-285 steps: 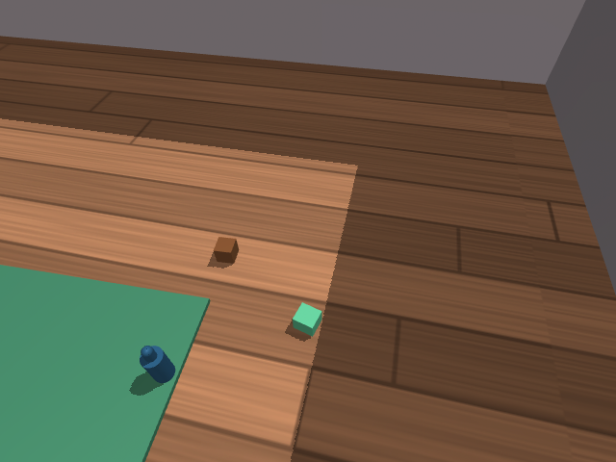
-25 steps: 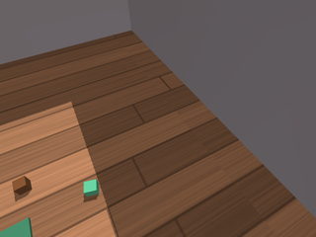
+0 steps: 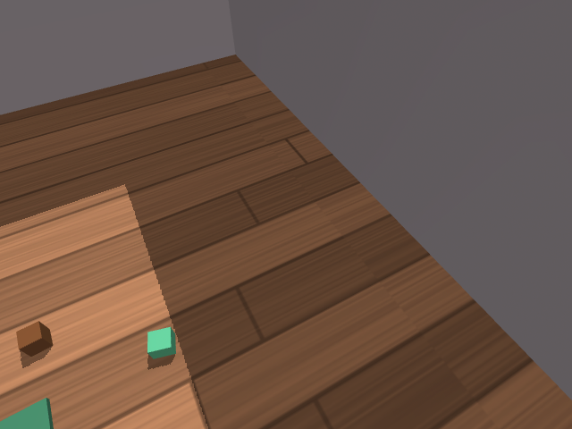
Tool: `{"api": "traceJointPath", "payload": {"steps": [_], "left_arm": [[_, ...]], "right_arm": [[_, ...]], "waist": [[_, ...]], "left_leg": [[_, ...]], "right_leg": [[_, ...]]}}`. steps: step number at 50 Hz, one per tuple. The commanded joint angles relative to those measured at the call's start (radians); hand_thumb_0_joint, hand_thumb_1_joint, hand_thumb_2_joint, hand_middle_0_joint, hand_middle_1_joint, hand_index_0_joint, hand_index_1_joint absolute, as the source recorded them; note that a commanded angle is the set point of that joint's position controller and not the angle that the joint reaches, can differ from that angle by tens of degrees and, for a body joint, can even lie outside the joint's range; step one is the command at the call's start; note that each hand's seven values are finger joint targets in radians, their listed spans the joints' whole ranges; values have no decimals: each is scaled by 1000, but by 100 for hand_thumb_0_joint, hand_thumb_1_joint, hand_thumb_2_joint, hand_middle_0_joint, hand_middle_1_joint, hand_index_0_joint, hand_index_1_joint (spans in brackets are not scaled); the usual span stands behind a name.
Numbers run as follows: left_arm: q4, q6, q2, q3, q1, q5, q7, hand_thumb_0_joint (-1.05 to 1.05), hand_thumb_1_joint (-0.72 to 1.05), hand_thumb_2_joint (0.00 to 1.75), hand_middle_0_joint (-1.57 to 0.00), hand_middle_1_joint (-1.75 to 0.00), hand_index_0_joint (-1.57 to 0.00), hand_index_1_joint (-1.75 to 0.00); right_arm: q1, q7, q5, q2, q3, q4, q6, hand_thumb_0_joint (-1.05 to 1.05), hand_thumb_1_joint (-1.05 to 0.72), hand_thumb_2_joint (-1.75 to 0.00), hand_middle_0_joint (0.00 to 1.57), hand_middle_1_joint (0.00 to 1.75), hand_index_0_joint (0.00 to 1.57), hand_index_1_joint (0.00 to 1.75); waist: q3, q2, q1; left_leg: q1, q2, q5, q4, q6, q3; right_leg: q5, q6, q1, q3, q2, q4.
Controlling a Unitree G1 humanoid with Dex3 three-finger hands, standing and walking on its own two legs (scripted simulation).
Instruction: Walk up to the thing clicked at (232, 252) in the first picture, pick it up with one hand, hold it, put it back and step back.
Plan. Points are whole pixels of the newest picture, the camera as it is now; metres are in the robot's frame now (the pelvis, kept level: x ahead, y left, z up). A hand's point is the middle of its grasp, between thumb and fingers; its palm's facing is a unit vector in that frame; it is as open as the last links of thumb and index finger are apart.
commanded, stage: stand
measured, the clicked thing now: (34, 338) +0.56 +0.92 -0.74
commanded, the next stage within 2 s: walk up in 0.12 s
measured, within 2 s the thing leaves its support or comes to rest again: neither
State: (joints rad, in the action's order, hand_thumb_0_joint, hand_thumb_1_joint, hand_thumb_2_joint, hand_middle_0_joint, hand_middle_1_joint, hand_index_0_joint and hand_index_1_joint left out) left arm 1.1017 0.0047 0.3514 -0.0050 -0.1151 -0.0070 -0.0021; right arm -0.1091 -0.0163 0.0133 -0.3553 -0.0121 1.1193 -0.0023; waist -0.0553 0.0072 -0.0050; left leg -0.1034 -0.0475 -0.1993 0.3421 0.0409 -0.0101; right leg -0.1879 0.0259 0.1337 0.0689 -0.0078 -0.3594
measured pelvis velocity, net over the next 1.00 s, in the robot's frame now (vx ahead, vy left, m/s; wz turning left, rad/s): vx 0.28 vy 0.00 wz -0.01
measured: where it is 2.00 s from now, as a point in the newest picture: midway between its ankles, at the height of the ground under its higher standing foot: (294, 307)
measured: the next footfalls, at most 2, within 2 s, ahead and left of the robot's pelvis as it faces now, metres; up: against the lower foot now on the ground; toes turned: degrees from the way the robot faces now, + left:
left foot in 0.80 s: +0.37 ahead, +0.10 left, +0.00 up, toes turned +4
right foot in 1.26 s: +0.54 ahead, -0.15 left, +0.00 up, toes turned -5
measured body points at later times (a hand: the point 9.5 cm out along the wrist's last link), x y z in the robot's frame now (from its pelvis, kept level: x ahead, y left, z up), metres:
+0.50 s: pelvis +0.08 -0.04 -0.01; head +0.08 -0.06 +0.44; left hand +0.12 +0.29 -0.11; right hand +0.10 -0.37 -0.15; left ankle +0.03 +0.11 -0.69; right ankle +0.06 -0.13 -0.75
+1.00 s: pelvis +0.28 +0.00 -0.01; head +0.30 +0.02 +0.44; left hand +0.34 +0.31 -0.14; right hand +0.38 -0.31 -0.10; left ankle +0.33 +0.09 -0.75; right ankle +0.25 -0.16 -0.66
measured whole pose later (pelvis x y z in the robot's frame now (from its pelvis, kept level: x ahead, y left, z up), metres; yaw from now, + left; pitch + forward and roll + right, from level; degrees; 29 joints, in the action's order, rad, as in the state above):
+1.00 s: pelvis +0.28 +0.00 -0.01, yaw +0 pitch -4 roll -1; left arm 0.88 0.05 0.40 0.03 -0.31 0.01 -0.03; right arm -0.24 -0.06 0.01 -0.36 -0.06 0.82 0.06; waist -0.10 -0.03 0.00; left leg -0.23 -0.01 -0.20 0.49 -0.05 -0.07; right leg -0.37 -0.05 0.40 0.07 0.00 -1.11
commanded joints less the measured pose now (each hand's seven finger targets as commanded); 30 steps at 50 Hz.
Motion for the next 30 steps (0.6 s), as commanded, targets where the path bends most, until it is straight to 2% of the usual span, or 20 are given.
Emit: {"api": "traceJointPath", "payload": {"steps": [1,5,6,7,8,10,11,13,15,17,18,19,20,21,22,24,26,27,28,30], "left_arm": [[-59,24,224,46,33,-4,13,0,90,90,-20,-30,-20,-30],[-56,24,220,44,26,-2,13,0,90,90,-20,-30,-20,-30],[-100,32,296,98,-30,-16,-12,0,90,90,-20,-30,-20,-30],[-96,32,303,106,-28,-27,-22,0,90,90,-20,-30,-20,-30],[-108,30,294,110,9,-30,-31,0,90,90,-20,-30,-20,-30],[-147,30,243,104,67,-27,-43,0,90,90,-20,-30,-20,-30],[-161,36,218,99,84,-27,-43,0,90,90,-20,-30,-20,-30],[-186,52,226,96,81,-24,-43,0,90,90,-20,-30,-20,-30],[-180,62,243,107,42,-23,-56,0,90,90,-20,-30,-20,-30],[-125,64,230,124,-148,-19,-59,0,90,90,-20,-30,-20,-30],[-67,70,260,144,-320,-17,-43,0,90,90,-20,-30,-20,-30],[-41,78,333,168,-426,-31,-25,0,90,90,-20,-30,-20,-30],[-85,82,411,181,-387,-34,-16,0,90,90,-20,-30,-20,-30],[-142,77,432,183,-238,-33,-15,0,90,90,-20,-30,-20,-30],[-181,82,405,174,-178,-30,-17,0,90,90,-20,-30,-20,-30],[-210,98,313,146,-108,-14,-13,0,90,90,-20,-30,-20,-30],[-216,101,286,136,-120,0,-12,0,90,90,-20,-30,-20,-30],[-219,103,273,131,-132,2,-11,0,90,90,-20,-30,-20,-30],[-229,102,277,133,-140,0,-11,0,90,90,-20,-30,-20,-30],[-245,103,290,139,-158,-2,-10,0,90,90,-20,-30,-20,-30]], "right_arm": [[23,18,-4,-213,-41,-58,23,0,-90,-90,20,30,20,30],[34,18,-6,-215,-43,-59,21,0,-90,-90,20,30,20,30],[-22,-3,14,-284,-92,-117,34,0,-90,-90,20,30,20,30],[-39,-12,22,-295,-102,-108,36,0,-90,-90,20,30,20,30],[-41,-16,26,-296,-105,-112,34,0,-90,-90,20,30,20,30],[-86,-20,25,-300,-121,-125,38,0,-90,-90,20,30,20,30],[-116,-16,23,-330,-136,-121,47,0,-90,-90,20,30,20,30],[-116,-16,26,-343,-149,-144,59,0,-90,-90,20,30,20,30],[-99,-27,32,-305,-143,-181,53,0,-90,-90,20,30,20,30],[41,-35,23,-314,-143,-224,37,0,-90,-90,20,30,20,30],[101,-34,19,-253,-122,-245,32,0,-90,-90,20,30,20,30],[76,-36,13,-163,-91,-271,30,0,-90,-90,20,30,20,30],[57,-30,10,-162,-86,-295,23,0,-90,-90,20,30,20,30],[-3,-24,8,-233,-106,-275,18,0,-90,-90,20,30,20,30],[-39,-28,3,-261,-112,-254,24,0,-90,-90,20,30,20,30],[-111,-33,-12,-257,-106,-208,35,0,-90,-90,20,30,20,30],[-163,-35,-9,-235,-96,-200,37,0,-90,-90,20,30,20,30],[-161,-40,-5,-232,-96,-206,35,0,-90,-90,20,30,20,30],[-145,-45,-3,-227,-95,-222,33,0,-90,-90,20,30,20,30],[-103,-53,6,-227,-97,-252,29,0,-90,-90,20,30,20,30]], "waist": [[87,-12,-5],[87,-12,0],[165,-19,1],[91,2,0],[6,20,-11],[-93,84,-50],[-119,161,-66],[-107,117,-66],[-14,114,-49],[0,171,70],[52,66,163],[70,-205,194],[15,-225,171],[-40,-110,112],[-93,-80,80],[-99,-75,17],[-70,-109,2],[-72,-110,3],[-77,-116,11],[-97,-114,27]], "left_leg": [[24,-87,162,-41,-50,50],[40,-89,147,-35,-52,52],[39,-53,-364,35,-115,42],[-29,-67,-546,25,-130,88],[-61,-73,-605,-7,-133,118],[5,-162,-602,-121,-179,230],[75,-270,-518,-201,-230,329],[176,-350,-214,-187,-301,362],[113,-249,-293,-146,-263,247],[-157,-186,-346,-24,-192,98],[-281,-98,-307,209,-141,13],[-473,30,-391,543,-96,-92],[-593,134,-400,688,-72,73],[-560,61,-316,722,-80,167],[-562,23,-251,738,-87,181],[-543,-1,-140,722,-76,202],[-469,-2,-95,651,-59,176],[-457,2,-73,619,-52,157],[-463,0,-74,552,-41,143],[-460,2,-45,481,-32,115]], "right_leg": [[232,-40,-11,52,-108,46],[206,-39,0,49,-105,54],[-332,-83,-5,54,-46,12],[-517,-102,92,93,-58,-13],[-559,-98,200,94,-50,-36],[-422,-70,390,16,-3,-165],[-240,-53,453,-65,24,-319],[-264,-38,487,-35,-52,-305],[-278,-37,323,-44,-43,-248],[-117,-53,-47,-96,-27,-82],[-35,-38,-260,-77,-12,-55],[-206,-50,-377,152,-135,78],[-490,-103,-249,546,-327,256],[-659,-157,-142,593,-386,294],[-584,-176,-94,532,-368,279],[-227,-166,-139,285,-262,230],[67,-168,-106,119,-219,182],[146,-170,-103,69,-206,169],[169,-199,-114,51,-214,164],[159,-205,-94,18,-218,170]]}}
